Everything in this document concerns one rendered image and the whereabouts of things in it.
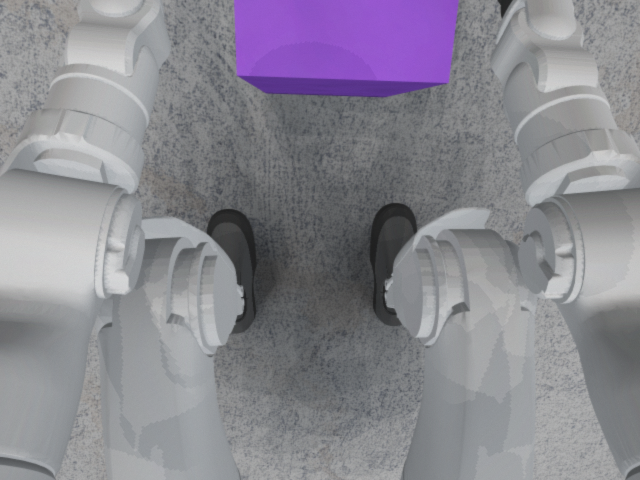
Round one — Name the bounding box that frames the right robot upper arm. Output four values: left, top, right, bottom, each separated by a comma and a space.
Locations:
518, 188, 640, 480

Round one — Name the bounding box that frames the right robot forearm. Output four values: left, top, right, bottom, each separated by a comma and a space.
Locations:
490, 0, 640, 207

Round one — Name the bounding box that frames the carton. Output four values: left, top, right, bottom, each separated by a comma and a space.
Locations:
234, 0, 459, 97

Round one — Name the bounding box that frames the robot left thigh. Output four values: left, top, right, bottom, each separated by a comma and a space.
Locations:
97, 237, 242, 480

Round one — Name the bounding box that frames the left robot forearm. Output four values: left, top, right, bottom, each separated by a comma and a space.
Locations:
0, 0, 171, 194

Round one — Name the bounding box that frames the left robot upper arm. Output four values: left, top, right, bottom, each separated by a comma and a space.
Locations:
0, 168, 145, 480

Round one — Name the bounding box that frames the left robot foot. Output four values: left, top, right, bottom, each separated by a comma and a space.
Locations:
207, 209, 257, 334

